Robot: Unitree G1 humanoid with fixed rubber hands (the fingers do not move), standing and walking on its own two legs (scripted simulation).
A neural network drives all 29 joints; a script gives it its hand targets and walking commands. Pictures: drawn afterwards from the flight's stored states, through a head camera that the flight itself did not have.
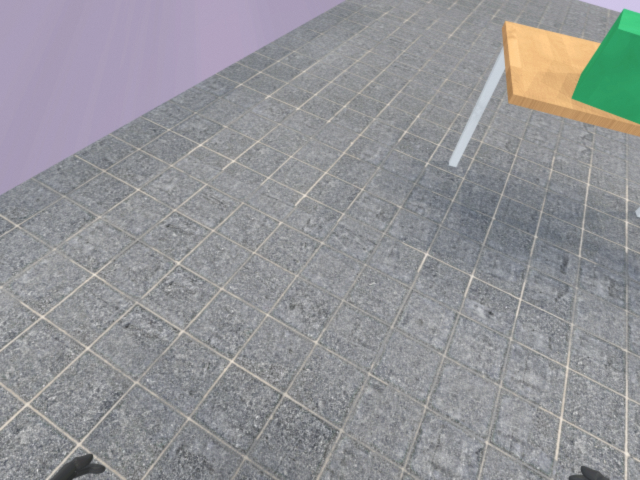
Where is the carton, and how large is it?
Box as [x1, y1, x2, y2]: [571, 9, 639, 123]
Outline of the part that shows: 623,9 581,73 571,98 639,123 639,13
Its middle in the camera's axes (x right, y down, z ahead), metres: +0.98 -0.50 +1.14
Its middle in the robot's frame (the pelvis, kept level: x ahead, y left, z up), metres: +1.17 -1.00 +0.04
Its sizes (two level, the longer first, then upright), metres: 0.308 0.222 0.204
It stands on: a table, 0.69 m high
